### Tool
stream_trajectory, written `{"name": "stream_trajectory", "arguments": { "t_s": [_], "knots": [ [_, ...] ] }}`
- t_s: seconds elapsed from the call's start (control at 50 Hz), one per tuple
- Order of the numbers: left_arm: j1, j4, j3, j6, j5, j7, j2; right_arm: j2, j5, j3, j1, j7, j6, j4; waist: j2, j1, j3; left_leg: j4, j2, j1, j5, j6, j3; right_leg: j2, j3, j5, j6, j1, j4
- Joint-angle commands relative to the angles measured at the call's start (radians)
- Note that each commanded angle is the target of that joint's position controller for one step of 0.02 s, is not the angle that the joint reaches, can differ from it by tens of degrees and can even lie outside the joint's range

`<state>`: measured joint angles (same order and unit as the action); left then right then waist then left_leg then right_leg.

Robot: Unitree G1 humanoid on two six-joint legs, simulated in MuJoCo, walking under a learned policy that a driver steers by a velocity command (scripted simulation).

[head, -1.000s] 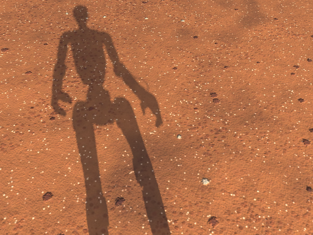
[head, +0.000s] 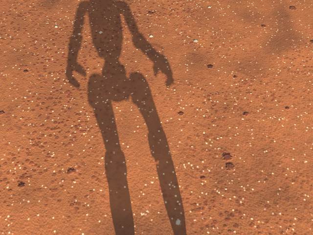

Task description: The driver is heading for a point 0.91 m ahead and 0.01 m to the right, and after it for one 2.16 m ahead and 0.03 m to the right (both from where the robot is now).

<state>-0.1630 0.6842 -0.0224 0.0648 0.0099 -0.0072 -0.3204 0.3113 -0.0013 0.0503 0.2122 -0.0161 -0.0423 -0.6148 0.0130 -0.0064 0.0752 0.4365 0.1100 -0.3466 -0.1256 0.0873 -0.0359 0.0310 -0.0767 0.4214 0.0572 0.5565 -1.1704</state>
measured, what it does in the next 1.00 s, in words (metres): walks ahead: right foot, then left foot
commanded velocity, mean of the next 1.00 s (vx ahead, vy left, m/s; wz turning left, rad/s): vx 0.16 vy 0.00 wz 0.07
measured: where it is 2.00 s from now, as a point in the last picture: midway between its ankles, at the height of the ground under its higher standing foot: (186, 159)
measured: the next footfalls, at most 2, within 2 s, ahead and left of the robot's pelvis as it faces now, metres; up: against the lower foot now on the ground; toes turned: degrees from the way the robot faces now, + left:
right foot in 0.26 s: +0.24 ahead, -0.14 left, +0.00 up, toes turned +16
left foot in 0.60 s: +0.11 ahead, +0.09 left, +0.00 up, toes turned +9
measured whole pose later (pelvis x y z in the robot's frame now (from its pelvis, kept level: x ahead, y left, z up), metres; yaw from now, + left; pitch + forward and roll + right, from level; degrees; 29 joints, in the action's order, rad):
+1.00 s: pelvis +0.21 -0.09 -0.02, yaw +1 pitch +2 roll +1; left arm -0.17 0.66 -0.07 0.02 -0.03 0.04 -0.32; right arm 0.32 -0.01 0.09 0.34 0.01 -0.04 -0.76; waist -0.03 -0.04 0.01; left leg 0.73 -0.12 -0.16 -0.46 -0.05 0.07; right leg 0.00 0.05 0.26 -0.06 0.42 -0.67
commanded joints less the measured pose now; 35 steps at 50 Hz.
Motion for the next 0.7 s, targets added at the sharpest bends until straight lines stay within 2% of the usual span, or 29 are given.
{"name": "stream_trajectory", "arguments": {
  "t_s": [0.02,0.08,0.12,0.18,0.22,0.24,0.26,0.28,0.3,0.32,0.34,0.36,0.38,0.42,0.44,0.48,0.5,0.54,0.56,0.58,0.6,0.62,0.64,0.66,0.68,0.7],
  "knots": [
    [-0.104,-0.030,-0.020,-0.012,0.004,-0.018,-0.073,0.164,0.000,0.052,-0.014,0.019,0.000,0.054,-0.056,0.045,-0.170,-0.091,-0.254,0.094,0.705,0.205,-0.213,-0.006,0.016,-0.071,0.049,-0.011,0.158],
    [-0.054,-0.033,-0.019,-0.022,0.003,-0.021,-0.067,0.172,-0.014,0.056,-0.019,0.038,0.028,0.041,-0.092,0.029,-0.223,-0.052,-0.208,0.070,0.603,0.149,-0.190,-0.040,0.016,-0.238,0.060,-0.080,0.308],
    [0.003,-0.047,-0.021,-0.024,-0.003,-0.017,-0.068,0.169,-0.017,0.055,-0.011,0.047,0.047,0.035,-0.114,0.009,-0.226,-0.034,-0.200,0.069,0.484,0.121,-0.221,-0.057,0.007,-0.288,0.056,-0.104,0.390],
    [0.054,-0.066,-0.030,-0.021,-0.008,-0.010,-0.080,0.161,-0.014,0.055,-0.008,0.051,0.063,0.034,-0.148,-0.004,-0.208,0.005,-0.210,0.107,0.328,0.102,-0.317,-0.075,-0.022,-0.256,0.039,-0.119,0.506],
    [0.031,-0.064,-0.044,-0.009,-0.008,-0.005,-0.095,0.151,-0.016,0.052,-0.033,0.052,0.066,0.043,-0.172,0.020,-0.191,0.052,-0.202,0.136,0.242,0.074,-0.382,-0.073,-0.032,-0.276,0.011,-0.172,0.639],
    [-0.002,-0.055,-0.051,-0.001,-0.006,-0.005,-0.098,0.139,-0.019,0.048,-0.053,0.053,0.067,0.050,-0.174,0.046,-0.183,0.095,-0.172,0.121,0.186,0.043,-0.385,-0.057,-0.023,-0.389,-0.014,-0.251,0.756],
    [-0.028,-0.058,-0.063,0.004,0.009,-0.012,-0.145,0.091,-0.009,0.035,-0.021,0.051,0.064,0.057,-0.100,0.031,-0.218,0.207,-0.120,0.057,0.003,-0.003,-0.344,0.086,-0.121,-0.539,-0.070,-0.385,0.783],
    [0.005,-0.073,-0.074,-0.010,0.033,-0.019,-0.209,0.037,0.004,0.020,0.103,0.049,0.058,0.051,0.160,-0.053,-0.232,0.404,0.024,-0.134,-0.467,-0.070,-0.189,0.309,-0.363,-0.866,-0.222,-0.538,0.771],
    [-0.059,-0.050,-0.075,-0.020,0.035,-0.016,-0.176,0.108,0.005,0.034,0.127,0.048,0.054,0.048,0.258,-0.026,-0.268,0.616,0.014,-0.213,-0.598,-0.121,-0.132,0.408,-0.561,-0.834,-0.349,-0.542,0.814],
    [-0.036,-0.063,-0.061,-0.022,0.021,-0.014,-0.129,0.168,-0.004,0.053,0.120,0.049,0.060,0.023,0.161,-0.014,-0.235,0.739,-0.021,-0.231,-0.534,-0.141,-0.148,0.364,-0.487,-0.733,-0.346,-0.511,0.807],
    [-0.007,-0.066,-0.053,-0.027,0.013,-0.012,-0.094,0.174,-0.011,0.060,0.085,0.055,0.074,0.007,0.095,-0.007,-0.199,0.786,-0.037,-0.241,-0.467,-0.156,-0.134,0.295,-0.363,-0.650,-0.302,-0.471,0.794],
    [0.020,-0.070,-0.046,-0.032,0.005,-0.012,-0.079,0.159,-0.011,0.059,0.064,0.062,0.088,0.003,0.080,-0.006,-0.173,0.796,-0.044,-0.236,-0.427,-0.167,-0.130,0.249,-0.293,-0.586,-0.275,-0.428,0.804],
    [0.041,-0.066,-0.043,-0.037,0.002,-0.014,-0.080,0.136,-0.010,0.053,0.051,0.063,0.097,0.008,0.089,-0.010,-0.151,0.787,-0.051,-0.210,-0.391,-0.175,-0.123,0.226,-0.250,-0.566,-0.270,-0.383,0.818],
    [0.049,-0.053,-0.041,-0.048,0.006,-0.016,-0.074,0.081,-0.009,0.036,0.045,0.061,0.098,0.011,0.128,-0.016,-0.145,0.672,-0.054,-0.139,-0.348,-0.184,-0.063,0.164,-0.150,-0.556,-0.258,-0.346,0.838],
    [0.046,-0.046,-0.040,-0.051,0.006,-0.018,-0.068,0.063,-0.009,0.028,0.038,0.059,0.095,0.013,0.147,-0.010,-0.155,0.592,-0.063,-0.114,-0.347,-0.186,-0.044,0.156,-0.130,-0.562,-0.261,-0.361,0.835],
    [0.037,-0.029,-0.034,-0.054,0.002,-0.013,-0.052,0.017,0.005,0.008,0.013,0.053,0.089,0.012,0.173,0.004,-0.178,0.383,-0.098,-0.001,-0.351,-0.181,-0.023,0.142,-0.123,-0.534,-0.260,-0.356,0.828],
    [0.021,-0.019,-0.037,-0.056,-0.003,-0.008,-0.059,0.012,0.005,0.006,0.005,0.049,0.086,0.007,0.190,0.018,-0.178,0.292,-0.100,0.037,-0.331,-0.178,-0.015,0.141,-0.140,-0.497,-0.263,-0.362,0.829],
    [0.010,-0.012,-0.047,-0.061,-0.016,-0.002,-0.096,0.040,0.001,0.018,0.022,0.045,0.084,-0.014,0.190,0.013,-0.159,0.108,-0.082,0.108,-0.208,-0.162,0.007,0.140,-0.180,-0.412,-0.262,-0.348,0.813],
    [0.011,-0.011,-0.050,-0.064,-0.026,-0.002,-0.111,0.048,0.000,0.023,0.045,0.044,0.081,-0.029,0.179,-0.003,-0.141,-0.012,-0.067,0.162,-0.117,-0.141,0.024,0.132,-0.195,-0.375,-0.248,-0.315,0.808],
    [-0.018,-0.004,-0.053,-0.062,-0.034,-0.002,-0.119,0.075,0.005,0.030,0.047,0.045,0.079,-0.031,0.158,-0.002,-0.132,-0.060,-0.077,0.220,-0.071,-0.109,0.007,0.122,-0.213,-0.333,-0.215,-0.270,0.808],
    [-0.024,-0.004,-0.045,-0.054,-0.028,0.001,-0.096,0.105,0.016,0.034,0.077,0.050,0.076,-0.025,0.094,-0.012,-0.169,-0.056,-0.160,0.321,-0.061,-0.070,-0.053,0.101,-0.205,-0.171,-0.161,-0.190,0.787],
    [-0.010,-0.027,-0.035,-0.044,-0.021,0.004,-0.047,0.166,0.028,0.053,0.088,0.052,0.078,-0.039,-0.095,0.005,-0.154,-0.045,-0.251,0.304,-0.249,-0.002,-0.130,-0.014,-0.070,0.019,-0.098,-0.084,0.698],
    [0.050,-0.038,-0.037,-0.040,-0.028,0.000,-0.054,0.155,0.033,0.057,0.107,0.046,0.072,-0.041,-0.205,-0.046,-0.118,-0.159,-0.327,0.223,-0.499,0.071,-0.247,-0.095,0.054,0.050,-0.057,-0.045,0.544],
    [0.091,-0.060,-0.052,-0.037,-0.033,0.000,-0.090,0.172,0.033,0.062,0.087,0.048,0.059,-0.034,-0.255,-0.067,-0.046,-0.252,-0.424,0.183,-0.588,0.125,-0.368,-0.072,0.072,0.057,-0.048,0.029,0.370],
    [0.089,-0.059,-0.067,-0.041,-0.036,-0.002,-0.108,0.151,0.032,0.056,0.081,0.056,0.039,-0.034,-0.241,-0.062,-0.011,-0.277,-0.454,0.196,-0.559,0.142,-0.408,-0.037,0.028,0.079,-0.052,0.108,0.229],
    [0.046,-0.047,-0.073,-0.046,-0.036,-0.003,-0.104,0.122,0.016,0.049,0.064,0.060,0.019,-0.038,-0.226,-0.040,0.012,-0.277,-0.452,0.238,-0.512,0.135,-0.386,-0.017,-0.007,0.056,-0.055,0.177,0.160]
  ]
}}
Keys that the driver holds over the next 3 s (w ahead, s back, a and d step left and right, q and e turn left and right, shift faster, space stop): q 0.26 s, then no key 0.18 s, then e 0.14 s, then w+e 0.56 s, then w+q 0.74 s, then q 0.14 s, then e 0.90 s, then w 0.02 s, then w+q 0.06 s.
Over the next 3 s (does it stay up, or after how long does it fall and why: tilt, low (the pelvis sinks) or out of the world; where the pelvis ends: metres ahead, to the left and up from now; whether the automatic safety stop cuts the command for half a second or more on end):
stays up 0.86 -0.15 0.01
